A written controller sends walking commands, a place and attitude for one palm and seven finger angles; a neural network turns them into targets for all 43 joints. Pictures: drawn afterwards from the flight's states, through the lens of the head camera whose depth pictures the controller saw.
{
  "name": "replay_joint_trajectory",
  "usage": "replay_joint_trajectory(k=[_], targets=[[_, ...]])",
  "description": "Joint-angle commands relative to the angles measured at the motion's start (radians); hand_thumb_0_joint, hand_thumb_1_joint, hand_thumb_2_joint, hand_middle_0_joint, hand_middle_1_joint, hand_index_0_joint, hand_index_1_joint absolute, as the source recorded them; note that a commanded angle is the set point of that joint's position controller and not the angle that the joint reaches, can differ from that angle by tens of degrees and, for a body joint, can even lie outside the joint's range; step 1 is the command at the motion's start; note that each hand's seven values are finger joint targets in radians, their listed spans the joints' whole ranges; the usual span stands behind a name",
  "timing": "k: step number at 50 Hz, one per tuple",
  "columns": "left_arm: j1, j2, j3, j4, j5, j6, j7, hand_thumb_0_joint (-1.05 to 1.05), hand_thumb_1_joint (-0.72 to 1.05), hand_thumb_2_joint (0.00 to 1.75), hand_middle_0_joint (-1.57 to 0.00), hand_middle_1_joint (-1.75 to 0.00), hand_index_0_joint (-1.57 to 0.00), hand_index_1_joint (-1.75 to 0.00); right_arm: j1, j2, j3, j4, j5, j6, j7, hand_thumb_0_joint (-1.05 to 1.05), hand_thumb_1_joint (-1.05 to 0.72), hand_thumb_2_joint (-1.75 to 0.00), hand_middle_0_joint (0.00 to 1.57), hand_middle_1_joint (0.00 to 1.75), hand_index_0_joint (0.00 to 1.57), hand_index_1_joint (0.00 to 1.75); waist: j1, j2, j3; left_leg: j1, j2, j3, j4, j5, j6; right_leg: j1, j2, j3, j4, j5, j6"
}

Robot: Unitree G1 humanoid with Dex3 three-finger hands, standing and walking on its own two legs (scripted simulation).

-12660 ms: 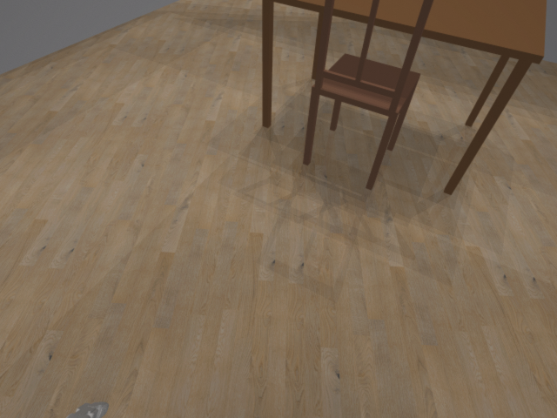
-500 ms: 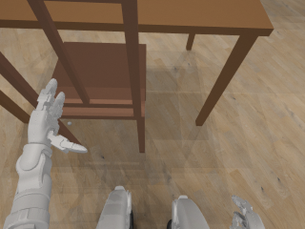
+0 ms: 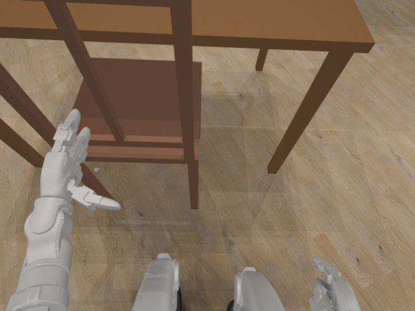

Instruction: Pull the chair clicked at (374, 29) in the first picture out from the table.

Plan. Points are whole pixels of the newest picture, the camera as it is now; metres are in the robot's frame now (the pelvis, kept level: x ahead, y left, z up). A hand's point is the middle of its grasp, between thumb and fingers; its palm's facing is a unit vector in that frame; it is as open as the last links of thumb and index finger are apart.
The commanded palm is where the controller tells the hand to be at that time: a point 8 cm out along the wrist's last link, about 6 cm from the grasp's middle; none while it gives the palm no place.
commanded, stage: push the fingers through the gap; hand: left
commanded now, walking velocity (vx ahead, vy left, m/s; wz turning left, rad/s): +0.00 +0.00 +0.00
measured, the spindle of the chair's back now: (96, 89) +0.51 +0.25 +0.08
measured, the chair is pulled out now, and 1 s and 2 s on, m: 0.00 0.00 0.00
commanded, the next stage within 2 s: hook a spindle and tug to test in 1.54 s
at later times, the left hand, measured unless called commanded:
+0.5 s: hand (103, 147) +0.40 +0.22 +0.03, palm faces +0.06 -1.00 -0.04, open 17.0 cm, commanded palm +0.39 +0.27 +0.03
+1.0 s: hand (110, 126) +0.45 +0.22 +0.03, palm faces +0.05 -1.00 -0.03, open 17.0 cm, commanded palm +0.44 +0.26 +0.03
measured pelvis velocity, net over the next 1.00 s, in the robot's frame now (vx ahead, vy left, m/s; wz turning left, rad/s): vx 0.00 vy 0.00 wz -0.02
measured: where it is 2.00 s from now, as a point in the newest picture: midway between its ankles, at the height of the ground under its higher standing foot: outside the picture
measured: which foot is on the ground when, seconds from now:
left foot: down 0.00-1.00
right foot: down 0.00-1.00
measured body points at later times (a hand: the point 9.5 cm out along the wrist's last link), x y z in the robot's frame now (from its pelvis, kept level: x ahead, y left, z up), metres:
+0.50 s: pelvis +0.00 +0.00 -0.01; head +0.11 +0.01 +0.43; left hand +0.39 +0.28 +0.04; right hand +0.12 -0.27 -0.12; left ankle +0.07 +0.12 -0.61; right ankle +0.01 -0.12 -0.61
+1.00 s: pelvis +0.00 +0.00 -0.01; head +0.13 +0.02 +0.42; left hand +0.44 +0.28 +0.04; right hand +0.08 -0.27 -0.12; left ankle +0.07 +0.12 -0.61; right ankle +0.01 -0.12 -0.61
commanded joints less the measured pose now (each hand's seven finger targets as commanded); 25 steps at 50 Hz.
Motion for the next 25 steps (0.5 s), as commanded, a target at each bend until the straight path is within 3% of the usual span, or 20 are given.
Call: replay_joint_trajectory(k=[1, 4, 7, 9, 11, 12, 13, 15, 16, 21, 25], targets=[[-0.350, 0.204, 0.033, -0.209, -0.007, -0.088, -0.003, 0.00, -0.50, 0.30, -0.06, -0.08, -0.06, -0.08, 0.040, -0.160, -0.069, -0.087, 0.008, -0.053, -0.016, 0.00, -0.90, -0.90, 0.20, 0.30, 0.20, 0.30, -0.026, 0.068, -0.386, 0.399, -0.056, -0.056, -0.148, 0.152, 0.004, 0.043, 0.043, 0.048, -0.196, 0.210, -0.011], [-0.377, 0.200, 0.022, -0.189, -0.003, -0.086, -0.005, 0.00, -0.50, 0.30, -0.06, -0.08, -0.06, -0.08, 0.051, -0.163, -0.071, -0.077, 0.006, -0.059, -0.019, 0.00, -0.90, -0.90, 0.20, 0.30, 0.20, 0.30, -0.028, 0.071, -0.415, 0.423, -0.056, -0.064, -0.146, 0.178, 0.005, 0.043, 0.042, 0.046, -0.192, 0.227, -0.012], [-0.361, 0.237, 0.055, -0.151, -0.001, -0.072, -0.008, 0.00, -0.50, 0.30, -0.06, -0.08, -0.06, -0.08, 0.064, -0.170, -0.073, -0.074, 0.005, -0.056, -0.018, 0.00, -0.90, -0.90, 0.20, 0.30, 0.20, 0.30, -0.015, 0.073, -0.440, 0.432, -0.054, -0.067, -0.145, 0.207, 0.003, 0.046, 0.044, 0.040, -0.182, 0.246, -0.014], [-0.343, 0.216, 0.043, -0.140, -0.001, -0.060, -0.007, 0.00, -0.50, 0.30, -0.06, -0.08, -0.06, -0.08, 0.061, -0.164, -0.073, -0.079, 0.007, -0.049, -0.013, 0.00, -0.90, -0.90, 0.20, 0.30, 0.20, 0.30, -0.009, 0.076, -0.440, 0.440, -0.055, -0.062, -0.149, 0.216, 0.001, 0.052, 0.041, 0.040, -0.186, 0.258, -0.013], [-0.349, 0.218, 0.050, -0.120, -0.002, -0.050, -0.001, 0.00, -0.50, 0.30, -0.06, -0.08, -0.06, -0.08, 0.065, -0.162, -0.073, -0.080, 0.008, -0.041, -0.010, 0.00, -0.90, -0.90, 0.20, 0.30, 0.20, 0.30, -0.014, 0.035, -0.431, 0.405, -0.058, -0.056, -0.145, 0.207, 0.005, 0.079, 0.041, 0.046, -0.193, 0.265, -0.008], [-0.353, 0.254, 0.081, -0.104, 0.002, -0.051, 0.005, 0.00, -0.50, 0.30, -0.06, -0.08, -0.06, -0.08, 0.069, -0.166, -0.073, -0.077, 0.007, -0.040, -0.012, 0.00, -0.90, -0.90, 0.20, 0.30, 0.20, 0.30, -0.007, 0.041, -0.429, 0.394, -0.057, -0.056, -0.141, 0.216, 0.006, 0.078, 0.043, 0.046, -0.185, 0.273, -0.011], [-0.370, 0.240, 0.068, -0.102, 0.004, -0.051, 0.006, 0.00, -0.50, 0.30, -0.06, -0.08, -0.06, -0.08, 0.069, -0.162, -0.071, -0.077, 0.007, -0.037, -0.010, 0.00, -0.90, -0.90, 0.20, 0.30, 0.20, 0.30, -0.015, 0.037, -0.424, 0.387, -0.059, -0.052, -0.140, 0.212, 0.008, 0.081, 0.041, 0.050, -0.190, 0.276, -0.007], [-0.383, 0.277, 0.104, -0.097, 0.006, -0.062, 0.013, 0.00, -0.50, 0.30, -0.06, -0.08, -0.06, -0.08, 0.070, -0.163, -0.072, -0.078, 0.006, -0.030, -0.009, 0.00, -0.90, -0.90, 0.20, 0.30, 0.20, 0.30, -0.006, 0.030, -0.429, 0.365, -0.059, -0.045, -0.138, 0.205, 0.008, 0.100, 0.043, 0.056, -0.187, 0.275, -0.008], [-0.397, 0.250, 0.077, -0.084, 0.010, -0.064, 0.012, 0.00, -0.50, 0.30, -0.06, -0.08, -0.06, -0.08, 0.070, -0.158, -0.070, -0.079, 0.007, -0.029, -0.006, 0.00, -0.90, -0.90, 0.20, 0.30, 0.20, 0.30, -0.014, 0.041, -0.413, 0.359, -0.062, -0.042, -0.138, 0.193, 0.007, 0.094, 0.042, 0.059, -0.191, 0.265, -0.008], [-0.520, 0.260, 0.062, -0.022, 0.025, -0.086, 0.013, 0.00, -0.50, 0.30, -0.06, -0.08, -0.06, -0.08, 0.084, -0.165, -0.069, -0.056, 0.005, -0.030, -0.009, 0.00, -0.90, -0.90, 0.20, 0.30, 0.20, 0.30, -0.042, 0.040, -0.394, 0.343, -0.057, -0.046, -0.128, 0.140, 0.012, 0.047, 0.044, 0.066, -0.199, 0.206, -0.007], [-0.561, 0.294, 0.081, 0.009, 0.032, -0.085, 0.002, 0.00, -0.50, 0.30, -0.06, -0.08, -0.06, -0.08, 0.103, -0.173, -0.073, -0.047, 0.004, -0.027, -0.010, 0.00, -0.90, -0.90, 0.20, 0.30, 0.20, 0.30, -0.035, 0.067, -0.449, 0.379, -0.054, -0.053, -0.124, 0.173, 0.010, 0.043, 0.044, 0.060, -0.189, 0.228, -0.010]])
